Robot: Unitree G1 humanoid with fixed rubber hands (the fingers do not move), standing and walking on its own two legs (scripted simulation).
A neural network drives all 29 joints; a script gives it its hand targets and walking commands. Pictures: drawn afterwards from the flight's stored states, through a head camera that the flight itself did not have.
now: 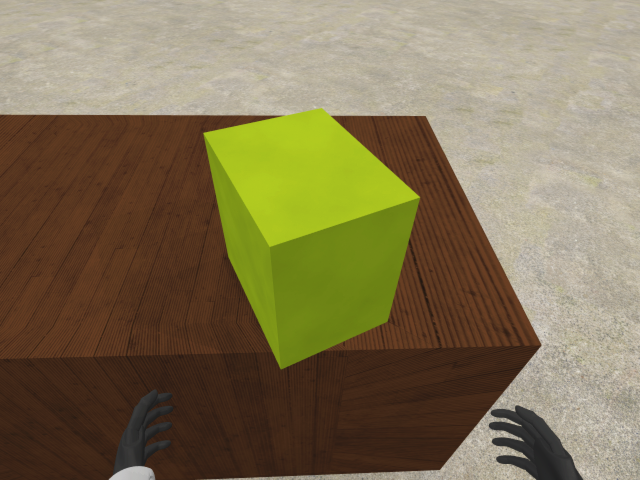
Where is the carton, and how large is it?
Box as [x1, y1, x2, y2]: [203, 108, 419, 368]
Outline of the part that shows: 321,108 203,133 228,256 280,368 285,367 387,321 419,197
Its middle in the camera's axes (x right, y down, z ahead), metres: -0.03 -0.01 +0.62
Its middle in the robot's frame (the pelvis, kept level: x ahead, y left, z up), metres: +0.47 +0.04 +0.05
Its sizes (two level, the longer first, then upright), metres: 0.262 0.197 0.268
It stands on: a pedestal, 0.69 m high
